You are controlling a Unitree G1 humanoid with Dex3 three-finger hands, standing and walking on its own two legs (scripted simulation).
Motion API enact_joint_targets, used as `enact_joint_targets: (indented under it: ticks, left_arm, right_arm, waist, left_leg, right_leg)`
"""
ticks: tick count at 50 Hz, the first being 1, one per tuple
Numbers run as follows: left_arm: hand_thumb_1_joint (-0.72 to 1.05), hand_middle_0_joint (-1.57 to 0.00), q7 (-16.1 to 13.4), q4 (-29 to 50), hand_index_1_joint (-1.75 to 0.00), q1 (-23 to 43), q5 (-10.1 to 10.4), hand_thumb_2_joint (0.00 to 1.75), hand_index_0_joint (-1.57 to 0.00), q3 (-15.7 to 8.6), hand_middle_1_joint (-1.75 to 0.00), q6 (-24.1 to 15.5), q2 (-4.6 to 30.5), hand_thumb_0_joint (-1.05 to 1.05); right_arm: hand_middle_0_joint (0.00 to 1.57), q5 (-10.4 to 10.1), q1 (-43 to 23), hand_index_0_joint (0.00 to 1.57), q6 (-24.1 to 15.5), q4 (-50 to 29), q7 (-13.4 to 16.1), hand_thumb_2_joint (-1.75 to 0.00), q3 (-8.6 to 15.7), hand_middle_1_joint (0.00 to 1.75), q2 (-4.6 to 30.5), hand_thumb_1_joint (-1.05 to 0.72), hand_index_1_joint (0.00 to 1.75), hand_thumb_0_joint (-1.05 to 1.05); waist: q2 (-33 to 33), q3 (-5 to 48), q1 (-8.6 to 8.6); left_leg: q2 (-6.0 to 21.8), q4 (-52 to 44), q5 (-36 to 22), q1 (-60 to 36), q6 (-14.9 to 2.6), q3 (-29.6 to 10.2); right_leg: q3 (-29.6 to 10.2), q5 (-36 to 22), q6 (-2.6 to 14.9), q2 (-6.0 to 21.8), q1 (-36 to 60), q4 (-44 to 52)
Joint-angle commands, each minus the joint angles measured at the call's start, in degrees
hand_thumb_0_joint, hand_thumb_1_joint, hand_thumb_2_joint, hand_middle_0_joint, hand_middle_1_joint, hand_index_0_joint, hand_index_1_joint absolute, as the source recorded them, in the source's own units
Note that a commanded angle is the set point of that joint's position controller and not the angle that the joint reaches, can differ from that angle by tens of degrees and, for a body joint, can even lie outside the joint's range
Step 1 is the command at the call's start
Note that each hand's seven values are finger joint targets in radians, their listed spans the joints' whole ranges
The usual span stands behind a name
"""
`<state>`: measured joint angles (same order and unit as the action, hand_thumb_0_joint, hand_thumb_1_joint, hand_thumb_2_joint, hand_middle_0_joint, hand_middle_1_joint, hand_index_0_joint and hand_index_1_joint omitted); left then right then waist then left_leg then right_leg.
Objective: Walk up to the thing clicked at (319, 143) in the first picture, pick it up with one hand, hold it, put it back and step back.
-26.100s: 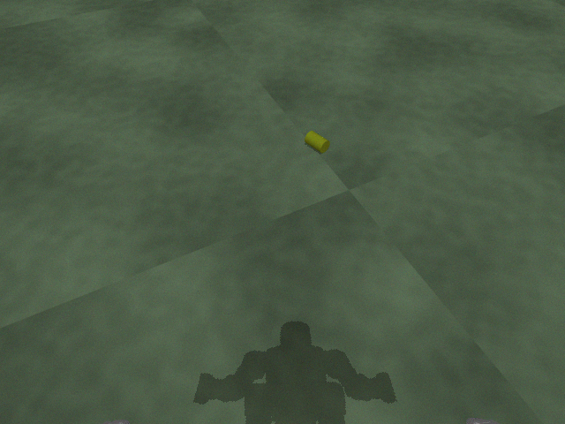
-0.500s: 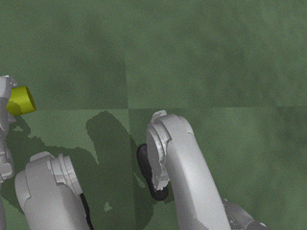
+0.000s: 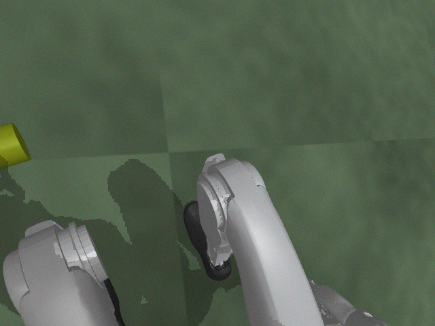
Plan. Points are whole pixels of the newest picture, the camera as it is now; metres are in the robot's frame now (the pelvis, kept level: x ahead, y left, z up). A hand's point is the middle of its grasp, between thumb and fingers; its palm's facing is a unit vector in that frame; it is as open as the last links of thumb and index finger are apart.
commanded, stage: open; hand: left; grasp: from above
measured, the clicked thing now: out of the picture +0.47 +0.25 -0.26
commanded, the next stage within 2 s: withdraw in 0.94 s
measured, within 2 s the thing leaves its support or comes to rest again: rests again in 0.50 s
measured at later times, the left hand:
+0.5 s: hand out of the picture +0.46 +0.26 -0.23, palm faces -0.43 -0.11 -0.90, open 10.8 cm
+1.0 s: hand out of the picture +0.46 +0.26 -0.23, palm faces -0.46 -0.12 -0.88, open 12.6 cm
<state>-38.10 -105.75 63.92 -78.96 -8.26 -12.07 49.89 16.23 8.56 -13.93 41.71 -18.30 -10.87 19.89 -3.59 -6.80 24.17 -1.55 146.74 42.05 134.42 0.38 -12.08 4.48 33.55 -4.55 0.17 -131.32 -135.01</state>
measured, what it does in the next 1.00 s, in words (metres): stands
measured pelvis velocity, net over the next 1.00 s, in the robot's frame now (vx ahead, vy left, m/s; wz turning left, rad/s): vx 0.00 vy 0.00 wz -0.01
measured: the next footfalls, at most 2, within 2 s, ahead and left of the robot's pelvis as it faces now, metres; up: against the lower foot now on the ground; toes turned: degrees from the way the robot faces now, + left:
none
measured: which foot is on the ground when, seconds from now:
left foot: down 0.00-1.00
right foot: down 0.00-1.00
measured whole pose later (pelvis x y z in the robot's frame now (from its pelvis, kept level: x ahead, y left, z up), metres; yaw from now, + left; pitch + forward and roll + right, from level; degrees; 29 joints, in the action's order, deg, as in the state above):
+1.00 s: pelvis +0.00 +0.00 +0.01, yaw +0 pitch +29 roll -13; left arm -37.1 -102.3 62.3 -76.6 -6.1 -12.5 50.3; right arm 16.0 8.2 -14.7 40.3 -19.6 -12.4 19.4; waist -4.1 -7.7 23.7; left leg -1.7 145.6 42.4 133.5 0.8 -12.8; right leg 5.3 33.8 -4.4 0.4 -130.3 -133.6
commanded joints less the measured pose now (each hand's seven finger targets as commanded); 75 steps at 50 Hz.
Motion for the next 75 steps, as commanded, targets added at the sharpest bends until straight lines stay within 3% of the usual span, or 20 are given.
enact_joint_targets:
  ticks: [1,9,19,22,29,38,39,40,44,48,53,55,60,63,64,65,68,70,72,75]
  left_arm:
    - [0.63,-1.04,-2.74,5.46,-0.40,14.53,0.27,0.63,-1.00,0.83,-0.35,-0.49,10.54,0.00]
    - [0.21,-0.78,-3.75,6.82,-0.52,16.27,0.25,0.71,-0.72,1.47,-0.46,-0.51,11.28,0.00]
    - [-0.02,-0.56,-4.27,7.31,-0.64,16.93,1.40,0.75,-0.52,2.80,-0.60,-0.03,10.42,0.00]
    - [-0.10,-0.48,-4.43,8.06,-0.66,16.78,1.36,0.74,-0.45,1.68,-0.62,0.25,11.03,0.00]
    - [-0.21,-0.36,-2.93,7.96,-0.73,14.05,2.32,0.78,-0.34,1.65,-0.70,1.08,9.93,0.00]
    - [-0.27,-0.30,-1.15,10.18,-0.81,13.80,3.93,0.84,-0.28,1.90,-0.79,0.65,8.91,0.00]
    - [-0.27,-0.28,-1.34,10.91,-0.82,12.45,3.41,0.83,-0.27,1.18,-0.80,0.49,10.12,0.00]
    - [-0.27,-0.28,-1.11,10.18,-0.81,13.61,3.75,0.83,-0.27,1.73,-0.80,0.26,8.75,0.00]
    - [-0.29,-0.25,-1.41,11.10,-0.84,13.56,3.18,0.85,-0.24,0.98,-0.83,-0.68,10.57,0.00]
    - [-0.25,-0.26,-1.29,9.11,-0.86,14.58,3.03,0.85,-0.26,2.86,-0.86,-1.18,9.21,0.00]
    - [-0.32,-0.23,-2.41,8.16,-0.85,14.51,2.10,0.83,-0.25,2.03,-0.87,-1.49,11.03,0.00]
    - [-0.36,-0.22,-3.15,9.18,-0.87,13.82,1.98,0.86,-0.23,0.69,-0.88,-0.76,13.06,0.00]
    - [-0.37,-0.24,-5.03,20.31,-0.86,16.94,3.26,0.87,-0.23,-3.70,-0.86,1.97,14.76,0.00]
    - [-0.39,-0.24,-3.34,28.48,-0.87,14.26,5.84,0.88,-0.23,-0.84,-0.85,4.68,8.61,0.00]
    - [-0.39,-0.23,-2.07,27.32,-0.87,11.57,7.53,0.88,-0.22,1.89,-0.86,5.88,4.41,0.00]
    - [-0.41,-0.21,-1.24,31.52,-0.89,12.02,8.32,0.90,-0.20,0.81,-0.88,6.79,6.27,0.00]
    - [-0.39,-0.24,3.27,34.63,-0.90,7.89,10.00,0.90,-0.22,1.46,-0.88,10.81,5.00,0.00]
    - [-0.37,-0.25,7.47,34.45,-0.89,5.49,11.11,0.89,-0.24,4.15,-0.87,12.71,0.97,0.00]
    - [-0.39,-0.23,12.14,34.60,-0.92,5.76,13.11,0.91,-0.21,6.70,-0.90,13.78,-3.85,0.00]
    - [-0.41,-0.24,19.56,35.01,-0.92,8.18,18.02,0.93,-0.21,11.44,-0.89,13.57,-11.62,0.00]
  right_arm:
    - [0.20,0.16,11.17,0.20,-0.23,0.23,0.27,-0.90,4.30,0.30,18.11,-0.89,0.30,0.00]
    - [0.20,0.16,10.97,0.20,-0.54,0.38,0.44,-0.90,4.30,0.30,18.67,-0.89,0.30,0.00]
    - [0.20,0.08,9.35,0.20,-2.11,0.12,-0.32,-0.90,3.93,0.30,19.02,-0.89,0.30,0.00]
    - [0.20,0.02,10.23,0.20,-2.23,0.37,-0.63,-0.90,4.20,0.30,19.07,-0.89,0.30,0.00]
    - [0.20,-0.22,11.19,0.20,-2.13,0.32,-1.31,-0.90,4.29,0.30,18.88,-0.89,0.30,0.00]
    - [0.20,-0.69,11.50,0.20,-1.65,-0.02,-1.65,-0.90,3.98,0.30,18.21,-0.89,0.30,0.00]
    - [0.20,-0.76,12.30,0.20,-1.24,0.13,-1.54,-0.90,4.27,0.30,18.44,-0.89,0.30,0.00]
    - [0.20,-0.62,12.39,0.20,-1.18,-0.01,-1.66,-0.90,4.12,0.30,18.02,-0.89,0.30,0.00]
    - [0.20,-0.80,12.85,0.20,-0.60,0.01,-1.05,-0.90,4.02,0.30,17.99,-0.89,0.30,0.00]
    - [0.20,-0.68,11.84,0.20,-0.77,-0.31,-0.74,-0.90,3.60,0.30,17.88,-0.89,0.30,0.00]
    - [0.20,-0.30,11.51,0.20,-0.70,-0.44,-0.42,-0.90,3.17,0.30,17.95,-0.90,0.30,0.00]
    - [0.20,-0.38,11.48,0.20,-0.57,-0.75,0.02,-0.90,3.78,0.30,18.54,-0.91,0.30,0.00]
    - [0.20,-1.05,11.73,0.20,-0.67,-0.69,-0.72,-0.91,6.95,0.30,18.59,-0.91,0.30,0.00]
    - [0.20,-2.56,10.29,0.20,0.07,-0.86,-1.58,-0.91,8.80,0.30,16.51,-0.91,0.30,0.00]
    - [0.20,-3.81,9.57,0.20,0.63,0.25,-1.84,-0.91,9.13,0.30,15.54,-0.91,0.30,0.00]
    - [0.20,-4.51,9.81,0.20,1.21,0.77,-1.77,-0.91,10.22,0.30,16.22,-0.91,0.30,0.00]
    - [0.20,-7.72,11.01,0.20,4.02,1.51,-1.21,-0.91,12.51,0.30,15.66,-0.91,0.30,0.00]
    - [0.20,-8.95,12.33,0.20,6.18,2.05,-0.64,-0.91,13.35,0.30,14.88,-0.91,0.30,0.00]
    - [0.20,-9.79,14.04,0.20,8.39,1.73,0.34,-0.91,14.08,0.30,13.78,-0.91,0.30,0.00]
    - [0.20,-11.22,14.23,0.20,10.38,0.41,2.62,-0.91,14.99,0.30,12.81,-0.91,0.30,0.00]
  waist:
    - [22.99,34.31,3.33]
    - [24.42,35.28,3.22]
    - [25.52,33.62,3.93]
    - [25.64,34.86,3.44]
    - [28.24,37.13,3.32]
    - [26.45,35.72,3.01]
    - [27.42,37.26,2.17]
    - [26.73,35.97,3.34]
    - [25.45,37.94,2.43]
    - [24.73,35.60,3.76]
    - [24.56,34.62,3.67]
    - [25.43,35.61,2.47]
    - [33.62,44.33,-0.10]
    - [38.34,52.32,-2.80]
    - [38.25,51.66,-4.02]
    - [38.79,54.38,-5.69]
    - [36.43,56.97,-9.53]
    - [30.10,54.03,-9.36]
    - [23.20,51.44,-7.73]
    - [15.07,45.36,-6.17]
  left_leg:
    - [0.60,-16.70,-10.24,-24.49,-1.36,6.45]
    - [0.89,-17.38,-9.19,-25.25,-1.06,5.88]
    - [1.13,-17.27,-8.70,-25.78,-0.71,5.61]
    - [1.06,-17.64,-9.29,-25.97,-0.67,5.29]
    - [1.14,-17.46,-14.01,-29.63,-0.29,5.12]
    - [1.01,-17.30,-13.66,-27.87,-0.59,5.30]
    - [0.95,-18.21,-14.41,-28.47,-0.60,5.39]
    - [0.95,-17.73,-13.77,-27.93,-0.63,5.38]
    - [0.84,-17.97,-13.67,-27.28,-0.91,5.63]
    - [1.00,-17.20,-12.20,-27.35,-0.92,5.69]
    - [0.83,-17.23,-11.02,-26.24,-0.96,6.17]
    - [0.74,-18.27,-9.91,-26.29,-0.91,6.42]
    - [1.10,-19.95,-12.25,-34.24,0.36,6.58]
    - [0.96,-21.85,-14.84,-39.41,0.93,7.45]
    - [0.87,-22.54,-13.09,-38.14,0.82,7.97]
    - [0.76,-23.92,-14.10,-38.52,0.70,7.93]
    - [0.48,-26.13,-16.37,-37.59,0.03,9.52]
    - [0.27,-26.88,-16.65,-33.97,-0.84,10.78]
    - [0.06,-28.01,-16.31,-31.27,-1.64,10.93]
    - [0.25,-31.11,-11.02,-28.84,-2.14,9.24]
  right_leg:
    - [9.59,-9.42,4.86,-2.20,21.36,10.05]
    - [9.67,-8.75,5.12,-2.58,21.25,10.59]
    - [9.67,-8.90,5.14,-2.38,21.42,10.57]
    - [9.70,-9.16,5.15,-2.18,21.00,10.54]
    - [10.03,-13.23,5.11,-2.24,22.27,9.59]
    - [10.00,-12.63,5.20,-1.95,21.91,10.05]
    - [9.92,-12.87,5.37,-2.28,22.69,10.41]
    - [9.98,-12.57,5.26,-2.13,22.13,10.15]
    - [9.71,-12.47,5.33,-2.32,24.07,11.06]
    - [9.77,-11.47,5.19,-2.41,22.94,11.10]
    - [9.67,-10.38,5.05,-2.27,23.37,11.46]
    - [9.27,-9.41,5.30,-2.31,23.74,12.05]
    - [8.76,-11.52,5.66,-1.62,23.12,11.17]
    - [8.13,-13.42,6.44,-1.84,22.46,11.04]
    - [7.64,-11.70,6.75,-2.01,21.06,11.65]
    - [7.24,-12.30,6.85,-1.92,20.96,12.06]
    - [5.34,-13.61,7.23,-1.92,22.14,14.18]
    - [4.19,-14.07,7.06,-2.13,25.01,16.61]
    - [3.54,-13.85,6.90,-2.24,27.36,18.81]
    - [2.99,-8.74,7.05,-1.68,25.98,21.93]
